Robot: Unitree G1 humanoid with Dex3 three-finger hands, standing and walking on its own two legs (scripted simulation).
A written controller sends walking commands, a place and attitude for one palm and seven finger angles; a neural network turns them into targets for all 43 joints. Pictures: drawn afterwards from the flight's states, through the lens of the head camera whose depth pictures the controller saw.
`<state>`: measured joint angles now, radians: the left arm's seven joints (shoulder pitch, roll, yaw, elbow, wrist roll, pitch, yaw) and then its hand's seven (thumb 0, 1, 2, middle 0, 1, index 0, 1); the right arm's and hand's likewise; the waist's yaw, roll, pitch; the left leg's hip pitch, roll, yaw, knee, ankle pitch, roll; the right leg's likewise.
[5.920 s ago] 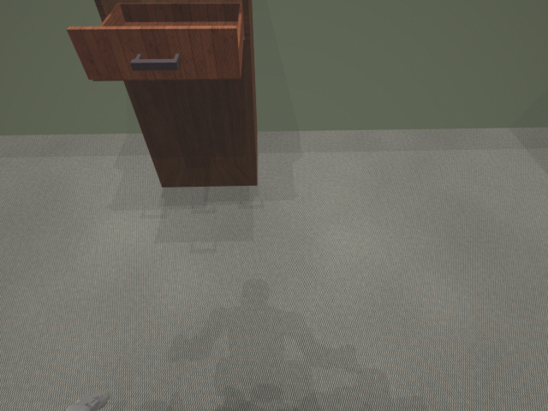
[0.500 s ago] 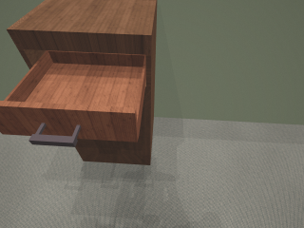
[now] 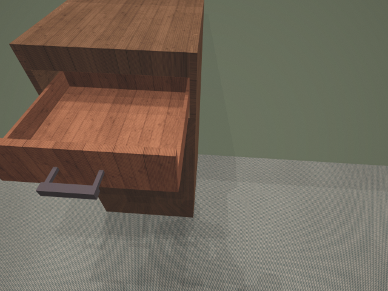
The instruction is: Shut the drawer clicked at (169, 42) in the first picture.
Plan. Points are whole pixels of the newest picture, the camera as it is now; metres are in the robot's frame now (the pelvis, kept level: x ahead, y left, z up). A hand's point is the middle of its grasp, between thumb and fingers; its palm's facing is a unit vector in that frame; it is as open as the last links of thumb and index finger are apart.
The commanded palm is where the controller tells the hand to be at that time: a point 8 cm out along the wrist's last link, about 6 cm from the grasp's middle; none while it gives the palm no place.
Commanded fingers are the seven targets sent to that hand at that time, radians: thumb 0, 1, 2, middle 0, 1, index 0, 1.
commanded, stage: look again from close up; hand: left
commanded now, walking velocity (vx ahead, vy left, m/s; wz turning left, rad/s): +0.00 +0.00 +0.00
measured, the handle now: (73, 182) +0.32 +0.29 +0.04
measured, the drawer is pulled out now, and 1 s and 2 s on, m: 0.28 0.28 0.28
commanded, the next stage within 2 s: raise the hand and make a fist in 0.62 s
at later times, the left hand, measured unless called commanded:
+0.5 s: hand out of the picture -0.01 +0.17 -0.18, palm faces +0.04 -0.98 -0.19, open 7.3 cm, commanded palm none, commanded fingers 0.00 0.90 0.90 -0.20 -0.30 -0.20 -0.30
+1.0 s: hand (113, 258) +0.18 +0.16 +0.02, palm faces +0.06 -1.00 -0.02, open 6.6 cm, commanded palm +0.09 +0.23 -0.03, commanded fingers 0.00 0.90 0.90 -0.50 -0.62 -0.50 -0.62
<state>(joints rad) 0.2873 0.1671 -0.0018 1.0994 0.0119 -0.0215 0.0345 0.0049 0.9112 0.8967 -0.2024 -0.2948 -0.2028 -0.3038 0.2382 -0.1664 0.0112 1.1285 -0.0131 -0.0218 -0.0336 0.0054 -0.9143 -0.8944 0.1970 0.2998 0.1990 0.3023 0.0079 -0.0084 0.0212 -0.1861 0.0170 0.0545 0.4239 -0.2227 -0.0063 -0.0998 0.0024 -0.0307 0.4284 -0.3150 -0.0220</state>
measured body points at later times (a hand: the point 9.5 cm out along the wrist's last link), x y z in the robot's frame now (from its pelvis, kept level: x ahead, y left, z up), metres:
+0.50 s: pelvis +0.00 +0.00 +0.00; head +0.01 +0.01 +0.45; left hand -0.01 +0.23 -0.16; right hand +0.00 -0.22 -0.16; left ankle +0.00 +0.12 -0.74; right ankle -0.05 -0.10 -0.74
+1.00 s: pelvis -0.03 +0.01 -0.04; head -0.02 -0.01 +0.41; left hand +0.17 +0.22 +0.02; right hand +0.15 -0.25 -0.11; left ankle +0.00 +0.12 -0.74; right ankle -0.05 -0.10 -0.74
